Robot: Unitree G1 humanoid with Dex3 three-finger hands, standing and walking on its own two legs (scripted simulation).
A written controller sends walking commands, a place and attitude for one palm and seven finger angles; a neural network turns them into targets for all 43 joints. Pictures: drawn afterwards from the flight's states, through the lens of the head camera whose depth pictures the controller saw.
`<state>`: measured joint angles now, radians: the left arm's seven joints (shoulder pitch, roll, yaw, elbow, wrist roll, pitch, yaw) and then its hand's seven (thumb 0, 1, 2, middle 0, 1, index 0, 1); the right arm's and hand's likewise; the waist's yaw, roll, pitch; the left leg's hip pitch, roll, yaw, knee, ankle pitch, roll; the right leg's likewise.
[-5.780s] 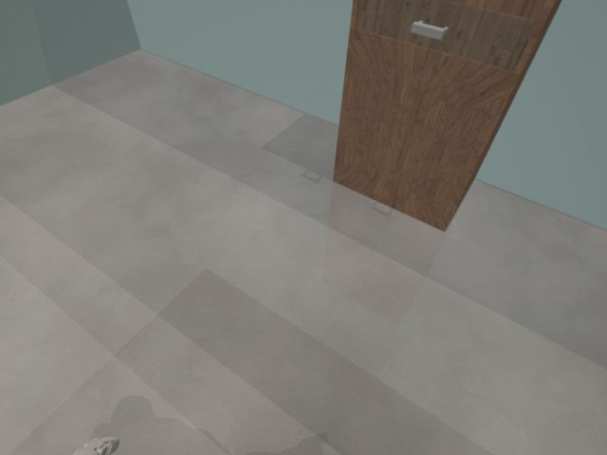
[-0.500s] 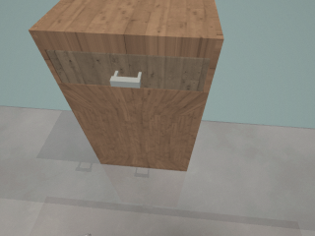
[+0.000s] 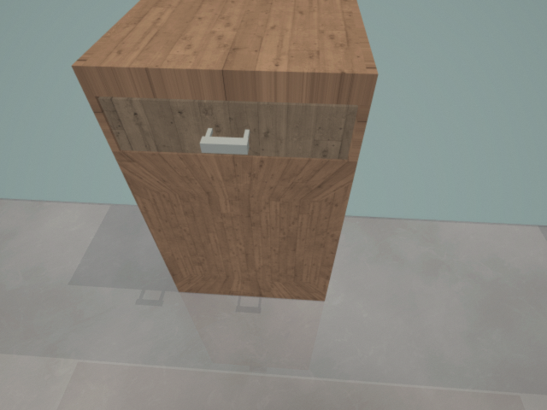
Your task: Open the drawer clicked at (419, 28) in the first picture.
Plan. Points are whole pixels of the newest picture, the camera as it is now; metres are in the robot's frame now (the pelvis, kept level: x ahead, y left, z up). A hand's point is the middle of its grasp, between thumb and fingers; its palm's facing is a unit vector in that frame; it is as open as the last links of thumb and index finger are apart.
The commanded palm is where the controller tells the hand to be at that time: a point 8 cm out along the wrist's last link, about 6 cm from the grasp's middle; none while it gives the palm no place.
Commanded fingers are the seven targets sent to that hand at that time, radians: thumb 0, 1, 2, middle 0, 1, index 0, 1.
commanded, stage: come to a stop and stand still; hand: left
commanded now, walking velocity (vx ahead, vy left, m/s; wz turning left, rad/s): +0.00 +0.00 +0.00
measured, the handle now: (226, 139) +0.63 +0.14 +0.04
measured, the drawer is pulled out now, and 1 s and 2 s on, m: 0.00 0.00 0.00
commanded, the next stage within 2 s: look again from close up in 0.20 s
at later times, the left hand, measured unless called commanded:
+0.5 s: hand out of the picture -0.01 +0.18 -0.19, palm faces +0.02 -0.98 -0.18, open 7.4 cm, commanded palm none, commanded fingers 0.00 0.90 0.90 -0.20 -0.30 -0.20 -0.30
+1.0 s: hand out of the picture -0.04 +0.21 -0.19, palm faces +0.05 -0.98 -0.18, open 7.4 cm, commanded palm none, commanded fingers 0.00 0.90 0.90 -0.20 -0.30 -0.20 -0.30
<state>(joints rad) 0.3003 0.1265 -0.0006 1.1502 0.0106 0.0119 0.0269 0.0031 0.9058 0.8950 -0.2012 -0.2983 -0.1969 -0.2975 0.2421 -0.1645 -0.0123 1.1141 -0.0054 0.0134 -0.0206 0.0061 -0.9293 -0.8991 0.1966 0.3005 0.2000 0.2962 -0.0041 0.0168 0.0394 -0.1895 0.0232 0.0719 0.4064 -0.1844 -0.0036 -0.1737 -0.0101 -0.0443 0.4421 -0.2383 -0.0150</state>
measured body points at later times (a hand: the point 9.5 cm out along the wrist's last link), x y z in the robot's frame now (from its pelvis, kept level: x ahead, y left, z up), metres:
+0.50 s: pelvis -0.02 +0.01 -0.01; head -0.02 +0.02 +0.44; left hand -0.01 +0.23 -0.17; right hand -0.02 -0.20 -0.17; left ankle +0.02 +0.12 -0.74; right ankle +0.00 -0.11 -0.74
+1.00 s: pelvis -0.02 +0.03 -0.01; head -0.03 +0.05 +0.44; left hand -0.04 +0.26 -0.17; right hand +0.02 -0.20 -0.15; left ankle +0.02 +0.12 -0.74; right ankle +0.00 -0.10 -0.74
